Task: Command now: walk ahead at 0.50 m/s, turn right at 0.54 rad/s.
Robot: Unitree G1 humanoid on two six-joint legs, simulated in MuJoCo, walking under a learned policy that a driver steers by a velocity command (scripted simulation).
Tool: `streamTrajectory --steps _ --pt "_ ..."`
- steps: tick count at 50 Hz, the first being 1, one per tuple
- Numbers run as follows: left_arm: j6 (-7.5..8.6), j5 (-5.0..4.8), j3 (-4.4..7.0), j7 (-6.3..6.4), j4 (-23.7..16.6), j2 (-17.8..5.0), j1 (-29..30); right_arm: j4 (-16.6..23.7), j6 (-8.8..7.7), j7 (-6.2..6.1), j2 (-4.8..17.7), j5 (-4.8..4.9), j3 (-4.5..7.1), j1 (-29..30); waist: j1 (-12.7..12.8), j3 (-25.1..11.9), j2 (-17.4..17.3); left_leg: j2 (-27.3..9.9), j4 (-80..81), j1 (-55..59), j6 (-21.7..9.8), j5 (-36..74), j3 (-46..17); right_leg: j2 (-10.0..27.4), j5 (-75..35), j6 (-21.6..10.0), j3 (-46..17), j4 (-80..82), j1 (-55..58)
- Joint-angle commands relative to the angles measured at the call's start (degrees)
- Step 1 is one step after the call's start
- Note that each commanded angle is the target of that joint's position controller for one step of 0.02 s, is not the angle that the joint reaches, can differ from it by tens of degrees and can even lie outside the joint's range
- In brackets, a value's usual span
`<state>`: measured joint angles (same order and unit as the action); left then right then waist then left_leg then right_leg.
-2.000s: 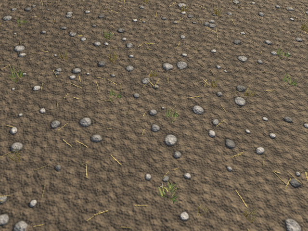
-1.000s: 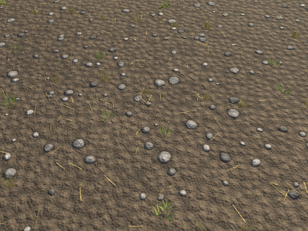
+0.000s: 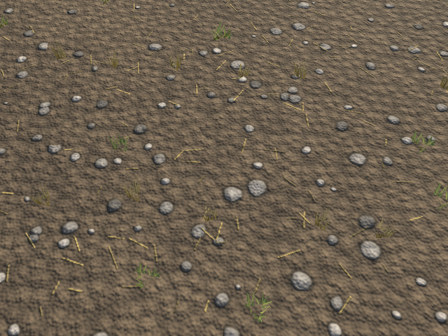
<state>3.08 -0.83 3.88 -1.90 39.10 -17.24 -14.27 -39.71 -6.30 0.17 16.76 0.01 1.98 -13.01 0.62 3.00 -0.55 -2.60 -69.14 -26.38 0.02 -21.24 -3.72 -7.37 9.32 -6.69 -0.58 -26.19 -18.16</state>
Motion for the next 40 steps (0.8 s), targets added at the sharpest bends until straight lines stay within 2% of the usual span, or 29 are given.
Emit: streamTrajectory --steps 1,3,6,8,9,12,13,14,15,16,17,18,19,20,21,22,23,26,29,32,35,37,38,39,40 --pt "1.04 0.25 1.64 1.01 -4.5 -6.6 1.9 4.1 -0.10 -0.21 6.6 -1.09 1.88 -1.7 -2.4 -3.9 1.3 -3.4 5.8 -8.7 2.7 3.0 -0.6 15.8 -15.1 -12.0 -19.3 13.5 6.5" --pt "0.95 0.12 2.08 1.79 -3.7 -8.3 1.1 5.2 0.52 -0.51 4.9 -1.29 1.07 1.4 -1.7 -2.7 1.9 -2.8 13.9 -7.4 4.6 7.7 1.2 13.6 -17.6 -11.0 -15.1 13.6 1.6" --pt "0.11 -0.57 2.43 2.56 -2.6 -9.2 -1.3 6.5 0.31 -0.28 2.8 -1.00 0.08 8.6 1.8 -3.0 4.2 0.3 29.0 -2.0 5.3 21.3 2.3 9.7 -10.9 -7.2 -11.8 11.5 -1.1" --pt "-0.43 -0.69 2.53 2.67 -1.7 -9.5 -3.9 7.2 -0.05 0.14 3.8 -0.01 0.39 11.7 3.5 -4.0 5.2 2.3 34.6 0.4 5.4 25.2 1.9 10.5 -6.3 -6.1 -14.4 10.1 0.6" --pt "-0.63 -0.89 2.55 2.71 -1.4 -9.5 -4.6 7.4 -0.26 0.32 4.5 0.35 0.70 12.2 3.6 -4.2 5.8 2.5 36.6 0.8 5.1 24.8 0.8 11.4 -4.1 -5.6 -16.3 8.6 2.3" --pt "-0.85 -0.82 2.50 2.79 -1.4 -8.7 -4.2 7.1 -0.90 0.65 7.2 0.79 2.18 10.0 1.4 -4.6 7.7 2.1 39.7 3.5 2.5 19.3 -1.3 14.2 -0.2 -3.7 -22.6 3.2 7.1" --pt "-0.95 -0.67 2.37 2.75 -1.7 -8.1 -3.3 6.3 -1.15 0.59 7.7 0.79 2.76 6.8 -0.6 -5.1 8.2 2.1 41.3 7.5 1.1 18.2 -0.6 13.7 -0.4 -2.6 -23.0 0.6 6.9" --pt "-0.81 -0.36 1.71 2.60 -2.0 -6.0 -3.4 5.3 -1.43 0.28 9.0 0.30 3.61 1.8 -3.2 -7.6 7.6 0.7 42.4 15.3 -0.8 17.1 -1.0 11.2 -1.5 -0.8 -21.4 -5.6 5.2" --pt "-0.59 0.64 0.17 2.30 -2.7 -1.7 -4.7 4.7 -1.59 -0.12 11.9 -0.77 4.37 -6.2 -6.1 -15.3 0.6 -8.9 42.6 27.9 -4.5 12.1 -10.2 7.6 5.7 1.4 -16.1 -21.4 0.4" --pt "0.10 -1.10 -0.86 2.20 -4.2 1.3 -13.0 2.2 -0.84 0.42 16.9 -1.70 5.58 -10.3 -1.9 -20.4 -19.8 -20.4 50.3 42.6 -14.2 -3.2 -39.0 0.5 25.0 4.9 -8.9 -39.9 -18.7" --pt "0.09 -1.91 0.05 2.46 -2.1 -4.5 -13.0 2.5 -0.72 0.94 11.6 -0.37 4.69 -9.9 -3.5 -16.7 -14.0 -20.7 53.6 40.9 -14.3 -17.1 -45.2 4.5 22.7 5.7 -10.7 -47.6 -25.8" --pt "-0.12 -1.52 0.85 2.48 -2.6 -7.4 -6.9 2.8 -0.45 0.79 8.2 -0.04 3.74 -7.5 -5.0 -9.9 -8.2 -18.2 53.8 35.1 -12.1 -14.6 -35.9 6.3 17.2 5.8 -9.8 -49.5 -27.3" --pt "-0.22 -0.60 0.84 2.66 -3.5 -7.3 -2.8 2.9 -0.13 0.78 7.0 -0.51 3.20 -5.0 -4.5 -6.6 -4.1 -15.4 53.6 29.3 -10.9 -6.3 -28.0 7.9 13.5 5.9 -8.0 -48.4 -25.8" --pt "0.05 0.12 0.84 2.58 -4.4 -6.5 -0.1 2.4 0.08 0.76 5.8 -0.76 2.79 -3.6 -4.0 -3.7 -3.5 -13.1 54.3 24.8 -11.0 1.0 -22.5 9.2 11.0 5.9 -7.9 -45.3 -25.2" --pt "0.15 -0.03 0.80 2.26 -4.7 -5.5 0.1 2.0 -0.02 0.59 5.1 -1.04 2.42 -3.0 -2.7 -2.9 -5.0 -11.4 55.3 21.8 -10.7 6.0 -18.5 10.6 9.3 5.7 -7.6 -42.7 -22.6" --pt "0.12 -0.19 0.61 2.03 -4.5 -4.6 -0.4 1.5 -0.18 0.56 4.5 -0.88 2.26 -2.9 -2.1 -3.0 -6.2 -10.3 56.3 20.7 -10.8 8.9 -16.0 11.1 8.6 5.8 -6.8 -40.4 -21.0" --pt "0.03 -0.16 0.36 1.87 -4.2 -3.7 -0.8 0.8 -0.33 0.56 4.4 -0.48 2.23 -3.3 -1.7 -3.3 -6.4 -9.9 57.1 20.3 -11.4 11.5 -14.1 11.3 8.5 5.9 -5.7 -38.2 -20.3" --pt "0.13 0.51 -0.60 1.61 -5.2 -1.7 3.0 -0.8 -0.32 0.44 6.8 0.31 2.85 -4.4 -2.2 -2.3 -4.8 -10.6 59.5 20.1 -13.2 17.6 -10.5 12.4 5.1 6.8 -3.7 -28.7 -21.4" --pt "0.82 0.40 -1.37 0.98 -5.8 -0.5 8.0 -2.3 0.34 0.26 8.5 0.65 3.12 -5.3 -3.8 -1.7 -4.2 -9.5 60.4 19.9 -12.3 20.3 -5.7 12.3 -3.4 7.1 -2.0 -17.5 -18.7" --pt "1.27 -0.07 -1.45 0.39 -6.6 -0.8 12.7 -4.1 0.92 0.31 9.4 1.15 3.15 -7.8 -5.5 -0.9 -4.2 -9.2 59.8 20.2 -11.4 21.5 -3.0 10.8 -8.5 7.2 -0.3 -10.0 -14.8" --pt "1.59 -0.45 -1.18 -0.24 -8.0 -1.6 16.1 -5.8 1.72 0.30 10.0 1.55 3.24 -9.9 -5.8 0.2 -4.5 -11.2 58.3 23.8 -10.6 23.0 -3.6 10.0 -7.1 5.7 -0.1 -5.9 -14.0" --pt "1.90 -0.34 -0.67 -0.50 -8.2 -2.7 15.4 -6.6 2.38 0.08 10.7 1.76 3.43 -10.1 -4.3 -0.2 -4.7 -12.1 55.4 25.5 -9.6 27.9 -4.1 9.1 -4.2 4.1 0.2 -3.2 -10.3" --pt "2.09 -0.10 0.05 -0.37 -7.3 -3.8 11.7 -6.7 2.69 -0.06 11.1 1.92 3.44 -9.1 -1.4 -2.1 -4.5 -11.1 51.1 24.9 -8.6 35.0 -3.2 7.9 -4.5 3.0 1.2 -0.7 -3.9" --pt "2.09 0.30 1.38 0.10 -5.1 -6.1 4.4 -6.7 2.81 -0.15 10.3 1.85 3.07 -9.0 2.2 -6.7 -3.4 -8.4 42.6 22.2 -7.3 40.6 -1.2 7.1 -5.3 1.5 1.8 0.6 7.5" --pt "1.93 1.12 2.68 0.84 -3.3 -9.8 -5.9 -5.2 2.53 -0.17 7.6 0.79 1.86 -7.9 6.8 -14.6 0.0 -5.4 27.8 12.2 -5.0 31.0 0.8 15.3 -6.1 -1.7 -6.2 -1.6 23.9"
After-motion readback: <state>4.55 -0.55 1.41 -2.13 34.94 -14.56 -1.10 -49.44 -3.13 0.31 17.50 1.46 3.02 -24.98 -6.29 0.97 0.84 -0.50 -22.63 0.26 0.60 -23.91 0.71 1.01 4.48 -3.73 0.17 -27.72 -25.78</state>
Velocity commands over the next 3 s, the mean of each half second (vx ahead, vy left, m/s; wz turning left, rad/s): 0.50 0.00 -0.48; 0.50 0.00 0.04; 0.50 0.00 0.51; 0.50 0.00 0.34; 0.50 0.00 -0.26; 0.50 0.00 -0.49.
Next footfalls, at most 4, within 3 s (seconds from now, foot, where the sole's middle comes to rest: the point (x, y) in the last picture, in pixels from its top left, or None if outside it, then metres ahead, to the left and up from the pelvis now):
0.30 left None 0.36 0.15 -0.77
0.80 right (290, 305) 0.54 -0.16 -0.77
1.32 left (221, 212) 0.86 0.05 -0.77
1.80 right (265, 148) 1.16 -0.12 -0.77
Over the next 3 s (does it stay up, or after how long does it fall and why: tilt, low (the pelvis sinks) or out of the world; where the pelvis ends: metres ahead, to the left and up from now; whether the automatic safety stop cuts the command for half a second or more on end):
stays up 1.57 0.00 0.00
